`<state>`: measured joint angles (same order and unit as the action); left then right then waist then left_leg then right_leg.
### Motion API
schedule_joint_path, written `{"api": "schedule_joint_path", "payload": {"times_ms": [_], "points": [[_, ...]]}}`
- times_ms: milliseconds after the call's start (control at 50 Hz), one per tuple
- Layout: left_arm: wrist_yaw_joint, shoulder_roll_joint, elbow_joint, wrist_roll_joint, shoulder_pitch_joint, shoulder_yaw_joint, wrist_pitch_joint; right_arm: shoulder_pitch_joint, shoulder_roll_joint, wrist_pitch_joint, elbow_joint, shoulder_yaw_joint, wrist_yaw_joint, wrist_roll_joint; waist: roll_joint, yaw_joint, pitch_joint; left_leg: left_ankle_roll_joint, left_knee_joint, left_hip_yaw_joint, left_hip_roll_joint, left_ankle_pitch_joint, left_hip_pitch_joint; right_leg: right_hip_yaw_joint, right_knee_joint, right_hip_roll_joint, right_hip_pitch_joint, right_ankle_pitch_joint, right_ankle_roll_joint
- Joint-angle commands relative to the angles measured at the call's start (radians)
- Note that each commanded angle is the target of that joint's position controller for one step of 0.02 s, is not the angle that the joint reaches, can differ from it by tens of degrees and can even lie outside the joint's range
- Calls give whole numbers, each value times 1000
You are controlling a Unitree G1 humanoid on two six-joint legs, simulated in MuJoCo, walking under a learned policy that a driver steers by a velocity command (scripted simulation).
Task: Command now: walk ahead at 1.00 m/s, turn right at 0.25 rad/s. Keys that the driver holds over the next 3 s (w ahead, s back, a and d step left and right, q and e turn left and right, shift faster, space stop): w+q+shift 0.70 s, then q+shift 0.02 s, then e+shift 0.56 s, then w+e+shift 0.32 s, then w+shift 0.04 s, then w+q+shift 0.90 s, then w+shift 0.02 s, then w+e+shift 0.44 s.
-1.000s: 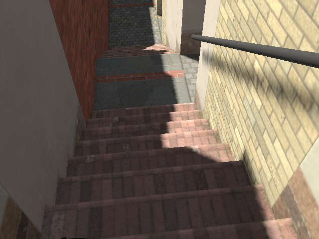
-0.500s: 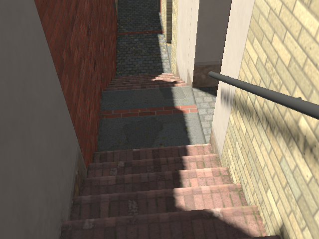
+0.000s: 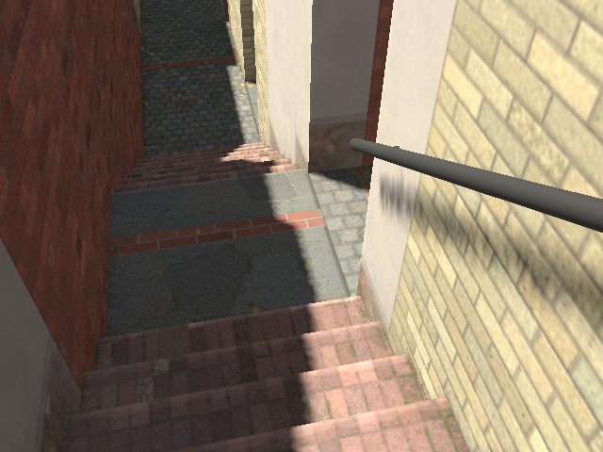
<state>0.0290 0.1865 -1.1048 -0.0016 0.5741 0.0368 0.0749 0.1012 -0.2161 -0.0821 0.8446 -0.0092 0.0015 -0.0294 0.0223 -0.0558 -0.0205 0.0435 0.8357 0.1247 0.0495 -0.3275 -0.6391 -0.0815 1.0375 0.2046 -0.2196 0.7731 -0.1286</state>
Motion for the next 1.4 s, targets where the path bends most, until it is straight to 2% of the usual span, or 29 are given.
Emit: {"api": "schedule_joint_path", "payload": {"times_ms": [20, 80, 100, 120, 160, 180, 240, 280, 340, 400, 440, 520, 640, 700, 740, 760, 820, 840, 880, 980, 1040, 1060, 1100, 1140, 1200, 1280, 1360, 1380, 1400], "points": [[-15, 160, 122, -9, -274, 31, 50, 362, -84, 26, 87, -24, 13, 6, -164, 176, 46, -54, 31, -223, -116, -206, 717, -160, -33, -137, -563, -748, -53], [-34, 170, 147, 28, -486, 45, 30, 978, -179, 41, 272, -82, 19, -16, 89, 554, 21, -268, -331, -137, 11, 21, 1067, 36, 1181, -21, -716, -819, 11], [-14, 30, 231, 34, -505, 12, 28, 773, -126, 26, 241, -45, -11, 20, 292, 378, 188, -241, -225, 22, 121, -359, 884, 49, 1392, 104, -948, -41, -22], [-3, 24, 254, 11, -288, -2, 31, 640, -94, 9, 200, -17, -20, 0, 200, 125, 133, -240, -153, 223, 194, -368, 923, -89, 1050, -43, -1051, -170, -74], [0, 27, 196, 74, -235, -3, 10, 516, -49, -10, 190, -3, -27, 6, -110, 2, 137, -249, -200, 253, 178, 109, 649, -67, 727, -172, -976, -365, -56], [1, 49, 225, 118, -267, -5, -5, 453, -105, -27, 171, -11, -19, 15, -48, -32, 101, -330, -229, 413, 198, 288, 504, -57, 589, -231, -935, -393, 23], [-21, 118, 266, 60, -439, 10, -43, 327, -198, -46, 124, -35, 26, -2, 7, -34, 175, -360, -323, 420, 133, 399, -128, 30, 158, -234, -252, -879, 160], [-58, 138, 286, 33, -495, 6, -7, 295, -95, -67, 112, -16, 36, 51, -117, -16, 189, -276, -173, 257, -66, 757, -126, 22, -302, -240, -123, -1425, 127], [-53, 79, 321, 3, -539, -13, -3, 456, -104, -13, 151, -28, 20, 12, 25, 146, 140, -268, -10, 235, -81, 558, 88, 102, -470, -180, 15, -1167, 129], [-14, 155, 177, 20, 20, 37, 7, 394, -154, 12, 168, -44, 13, -2, -16, -157, -47, -238, 809, 134, -123, 109, 139, -9, -708, -245, 426, -1125, 59], [-47, 197, 199, 66, -45, 43, 12, 520, -57, 22, 109, -40, 53, 76, -218, 9, -103, -206, 1181, 19, -132, 1095, -423, -221, -263, -641, 871, -1809, -23], [-39, 127, 153, 31, -3, 44, 54, 255, -77, 45, 62, -67, 38, -59, -153, -18, 59, -209, 840, 21, 65, 699, -516, -297, -337, -663, 374, -1243, -102], [7, 66, 145, -8, -359, 7, 90, 246, -1, 37, 22, -56, -83, 32, -107, 205, 124, -169, -33, -190, -38, -450, 503, 247, -313, -379, -572, -369, 117], [6, 208, 115, 10, -388, 33, 66, 500, -108, 98, 102, -86, -28, 9, -148, 319, -47, -202, 193, -448, -206, -153, 930, 344, 194, -411, -499, -1058, 134], [26, 218, 126, 30, -488, 52, 31, 738, -215, 100, 192, -116, 1, -19, 206, 511, 101, -382, -397, -88, -7, -25, 979, 279, 1125, -257, -638, -334, 154], [40, 146, 202, 27, -316, 35, 28, 598, -279, 72, 187, -100, 5, -4, 375, 272, 148, -282, -159, 1, 86, -837, 992, 180, 1114, -233, -822, 66, 131], [7, 147, 92, 108, -31, 28, 20, 433, -185, 50, 150, -59, 14, 12, -178, 55, 101, -304, -131, 256, 211, -230, 690, 1, 563, -331, -826, -270, 123], [-87, 160, 241, 96, -175, 21, 46, 385, -70, -33, 114, -13, -81, -77, -205, 106, -77, -400, -204, 127, 303, -301, 473, -90, 291, -368, -654, -511, 179], [-115, 86, 221, 81, -186, -16, 27, 309, -210, -56, 111, -38, -88, -137, -21, 20, 46, -434, -124, 144, 274, -385, 59, -36, 226, -378, -512, -717, 226], [-137, 197, 140, 94, -115, 38, 7, 159, -231, -51, -14, -10, -64, -99, 34, -66, 42, -68, 55, -180, 90, 187, -174, 116, -129, -203, 100, -1055, 222], [-73, 272, 90, 115, 164, 93, -4, 87, -370, -51, -80, -74, -46, -70, -157, -174, 78, 55, 669, -156, 76, 92, 207, 166, -410, -204, 32, -977, 92], [-58, 254, -16, 143, 436, 102, 2, 0, -305, -31, -128, -54, -45, -1, -181, -256, 80, 128, 992, -129, 37, 173, 189, 128, -838, -281, 175, -1084, -2], [-46, 386, 111, 72, 236, 81, 36, 307, 16, -12, -190, 12, -120, -32, -195, 29, -271, 137, 1367, -40, -164, 1166, -370, -469, -333, -519, 729, -2258, -476], [-68, 305, 201, 79, -55, 73, 57, 94, -122, 11, -340, 2, -79, 46, -72, 14, -71, 83, 1196, 60, -82, 1127, -610, -604, -439, -609, 364, -1692, -416], [-67, 43, 249, 53, -187, -31, 52, 185, -81, 35, -286, 16, -27, -75, -70, 153, 30, 74, 794, 33, 44, 760, -308, -433, -519, -355, -251, -1390, -235], [-30, 274, 318, 106, -279, 10, 72, 209, -52, 33, -268, 21, -74, -44, -95, 189, -61, 54, 497, -211, -72, 278, 420, -217, -388, -120, -702, -1163, -88], [-117, 305, 448, 121, -544, 37, 95, 675, -238, 34, -154, -72, 9, -52, 68, 404, -87, 6, 240, -162, -140, 668, 765, -358, 52, -162, -814, -1176, -127], [-151, 178, 423, 122, -446, 21, 92, 746, -259, 23, -110, -78, 23, -58, 137, 363, -119, -86, -9, 24, -78, 643, 795, -348, 326, -61, -799, -904, -128], [-170, 2, 352, 95, -84, -20, 82, 516, -319, 0, -181, -67, 8, -20, 267, 70, -172, -482, -149, 538, 287, -130, 839, -218, 539, 16, -967, -244, -24]]}}
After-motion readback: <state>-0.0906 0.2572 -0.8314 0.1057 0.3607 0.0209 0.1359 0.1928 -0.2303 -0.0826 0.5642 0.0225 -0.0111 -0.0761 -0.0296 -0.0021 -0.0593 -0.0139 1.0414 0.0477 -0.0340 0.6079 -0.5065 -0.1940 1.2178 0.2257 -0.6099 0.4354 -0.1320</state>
